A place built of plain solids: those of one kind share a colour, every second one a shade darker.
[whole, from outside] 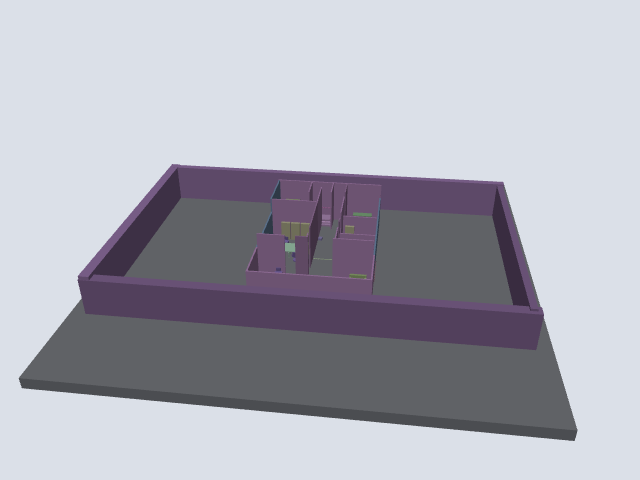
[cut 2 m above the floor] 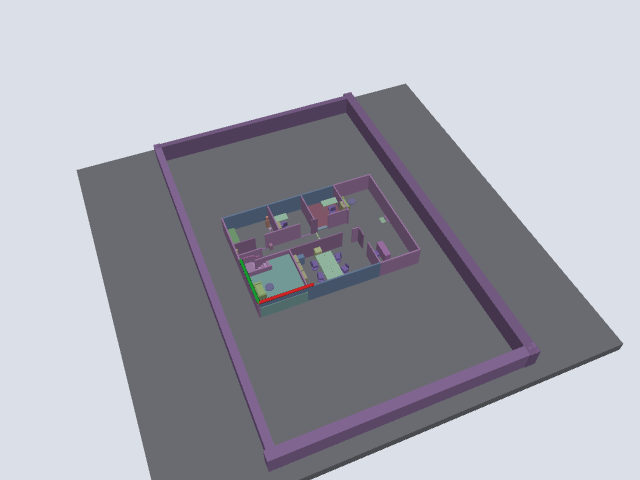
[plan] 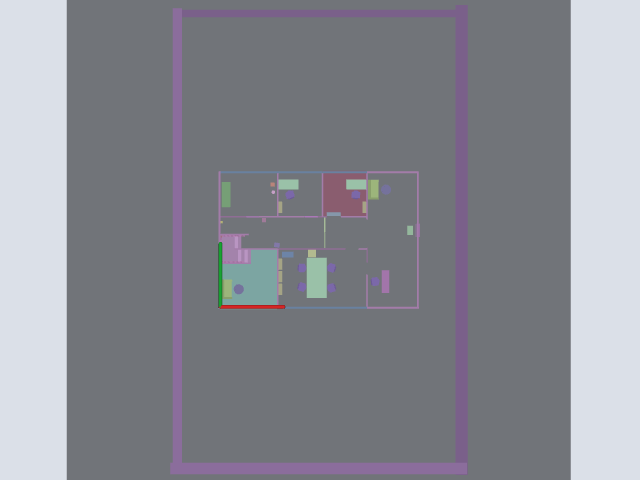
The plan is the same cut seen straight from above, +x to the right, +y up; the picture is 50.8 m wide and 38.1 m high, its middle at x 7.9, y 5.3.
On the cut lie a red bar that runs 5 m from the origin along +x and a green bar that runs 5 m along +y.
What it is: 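A split-level office floor of the 2010s; 15.6 x 10.6 m, ceiling 2.91 m, the lounge at its west end 1.45 m higher up one flight of 8 risers of 0.181 m that turns at a half landing between full-height walls, each run 0.93 m clear between its solids, a corridor of 2.56 m, a front door of 0.86 to 0.98 x 2.1 m, inner doorways of 0.90 to 1.12 m, desks 0.73 m, task chairs 0.47 m, meeting chairs 0.45 m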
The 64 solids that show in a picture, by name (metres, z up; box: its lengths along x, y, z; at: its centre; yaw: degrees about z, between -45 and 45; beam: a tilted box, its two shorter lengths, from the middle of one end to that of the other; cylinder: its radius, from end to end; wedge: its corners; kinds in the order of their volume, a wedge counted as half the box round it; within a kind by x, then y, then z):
{
 "ring_hedge_1": {"box": [0.72, 36.81, 3.86], "at": [-3.42, 5.3, 1.88]},
 "ring_hedge_2": {"box": [23.56, 0.92, 3.84], "at": [7.8, -12.84, 1.87]},
 "ring_hedge_3": {"box": [22.93, 0.61, 3.72], "at": [7.8, 23.28, 1.81]},
 "ring_hedge_4": {"box": [0.97, 37.3, 3.51], "at": [19.15, 5.3, 1.7]},
 "wall_1": {"box": [0.15, 10.9, 4.41], "at": [-0.07, 5.3, 2.15]},
 "wall_2": {"box": [2.07, 0.12, 4.41], "at": [1.04, 7.15, 2.15]},
 "wall_3": {"box": [2.25, 0.12, 4.41], "at": [1.13, 5.73, 2.15]},
 "wall_4": {"box": [2.42, 0.12, 4.41], "at": [1.21, 3.45, 2.15]},
 "wall_5": {"box": [3.4, 0.12, 4.41], "at": [2.84, 4.59, 2.15]},
 "wall_6": {"box": [1.5, 0.12, 4.41], "at": [3.79, 7.15, 2.15]},
 "wall_7": {"box": [0.12, 4.59, 4.41], "at": [4.54, 2.29, 2.15]},
 "wall_8": {"box": [0.12, 3.45, 2.96], "at": [4.54, 8.88, 1.43]},
 "wall_9": {"box": [2.1, 0.12, 4.41], "at": [5.59, 7.15, 2.15]},
 "wall_10": {"box": [5.39, 0.12, 4.41], "at": [7.24, 4.59, 2.15]},
 "wall_11": {"box": [0.71, 0.12, 4.41], "at": [8.09, 7.15, 2.15]},
 "wall_12": {"box": [0.12, 3.45, 2.96], "at": [8.09, 8.88, 1.43]},
 "wall_13": {"box": [2.1, 0.12, 4.41], "at": [10.59, 7.15, 2.15]},
 "wall_14": {"box": [0.69, 0.12, 4.41], "at": [11.29, 4.59, 2.15]},
 "wall_15": {"box": [0.12, 2.56, 4.41], "at": [11.64, 1.28, 2.15]},
 "wall_16": {"box": [0.12, 1.18, 4.41], "at": [11.64, 4.1, 2.15]},
 "wall_17": {"box": [0.12, 3.68, 4.41], "at": [11.64, 8.76, 2.15]},
 "wall_18": {"box": [4.26, 0.15, 2.96], "at": [13.62, -0.07, 1.43]},
 "wall_19": {"box": [4.26, 0.15, 2.96], "at": [13.62, 10.68, 1.43]},
 "wall_20": {"box": [0.15, 10.9, 2.96], "at": [15.68, 5.3, 1.43]},
 "split_lounge_level_1": {"box": [4.48, 3.6, 1.5], "at": [2.24, 1.6, 0.7]},
 "split_lounge_level_2": {"box": [2.06, 1.14, 1.5], "at": [3.45, 3.96, 0.7]},
 "glazing_1": {"box": [4.54, 0.15, 4.41], "at": [2.27, -0.07, 2.15]},
 "glazing_2": {"box": [4.54, 0.15, 2.96], "at": [2.27, 10.68, 1.43]},
 "glazing_3": {"box": [3.55, 0.15, 2.96], "at": [6.32, 10.68, 1.43]},
 "glazing_4": {"box": [7.1, 0.15, 2.96], "at": [8.09, -0.07, 1.43]},
 "glazing_5": {"box": [3.55, 0.15, 2.96], "at": [9.87, 10.68, 1.43]},
 "shelf_1": {"box": [0.3, 0.9, 1.95], "at": [4.76, 1.39, 0.93]},
 "shelf_2": {"box": [0.3, 0.9, 1.95], "at": [4.76, 2.39, 0.93]},
 "shelf_3": {"box": [0.3, 0.9, 1.95], "at": [4.76, 3.39, 0.93]},
 "shelf_4": {"box": [0.3, 0.9, 1.95], "at": [4.76, 7.9, 0.93]},
 "shelf_5": {"box": [0.3, 0.9, 1.95], "at": [11.42, 7.9, 1.07]},
 "scell_level_1": {"box": [3.43, 3.29, 0.2], "at": [9.87, 9.15, 0.05]},
 "scell_level_2": {"box": [2.04, 0.3, 0.2], "at": [10.56, 7.36, 0.05]},
 "split_steps_1": {"box": [1.14, 2.16, 0.59], "at": [0.57, 4.59, 0.25]},
 "sofa_1": {"box": [0.24, 1.56, 0.83], "at": [0.19, 1.39, 1.81]},
 "sofa_2": {"box": [0.65, 1.24, 0.37], "at": [0.57, 1.39, 1.69]},
 "sofa_3": {"box": [0.24, 1.56, 0.83], "at": [11.83, 9.3, 0.36]},
 "sofa_4": {"box": [0.65, 1.24, 0.37], "at": [12.21, 9.3, 0.24]},
 "reception_counter_1": {"box": [0.6, 1.8, 1.1], "at": [13.09, 2.0, 0.5]},
 "task_chair_1": {"box": [0.68, 0.48, 0.26], "at": [5.52, 8.88, 0.58], "yaw": 20.1},
 "task_chair_2": {"box": [0.48, 0.68, 0.26], "at": [6.46, 1.57, 0.58], "yaw": -16.3},
 "task_chair_3": {"box": [0.48, 0.68, 0.26], "at": [6.46, 3.08, 0.58], "yaw": -3.5},
 "task_chair_4": {"box": [0.48, 0.68, 0.26], "at": [8.82, 1.5, 0.58], "yaw": 16.6},
 "task_chair_5": {"box": [0.48, 0.68, 0.26], "at": [8.82, 3.08, 0.58], "yaw": -16.9},
 "task_chair_6": {"box": [0.68, 0.48, 0.26], "at": [10.75, 8.88, 0.73], "yaw": -3.6},
 "task_chair_7": {"box": [0.48, 0.68, 0.26], "at": [12.27, 2.0, 0.58], "yaw": 7.5},
 "desk_1": {"box": [1.6, 0.8, 0.07], "at": [5.4, 9.7, 0.69]},
 "desk_2": {"box": [0.8, 1.6, 0.07], "at": [7.24, 1.5, 0.69]},
 "desk_3": {"box": [0.8, 1.6, 0.07], "at": [7.24, 3.1, 0.69]},
 "desk_4": {"box": [0.8, 1.6, 0.07], "at": [8.04, 1.5, 0.69]},
 "desk_5": {"box": [0.8, 1.6, 0.07], "at": [8.04, 3.1, 0.69]},
 "desk_6": {"box": [1.6, 0.8, 0.07], "at": [10.78, 9.7, 0.84]},
 "filing_cabinet_1": {"box": [0.9, 0.47, 1.07], "at": [5.34, 4.14, 0.48]},
 "printer_1": {"box": [0.64, 0.6, 1.09], "at": [7.27, 4.23, 0.49]},
 "bar_table_1": {"box": [0.7, 2.0, 0.06], "at": [0.45, 8.9, 1.05]},
 "coffee_table_1": {"cylinder": 0.4, "from": [1.45, 1.39, 1.78], "to": [1.45, 1.39, 1.85]},
 "coffee_table_2": {"cylinder": 0.4, "from": [13.14, 9.3, 0.33], "to": [13.14, 9.3, 0.4]},
 "scell_steps_1": {"box": [1.1, 0.3, 0.2], "at": [8.99, 7.36, 0.05]},
 "doormat_hold_1": {"box": [0.45, 0.75, 0.06], "at": [15.05, 6.07, -0.02]}
}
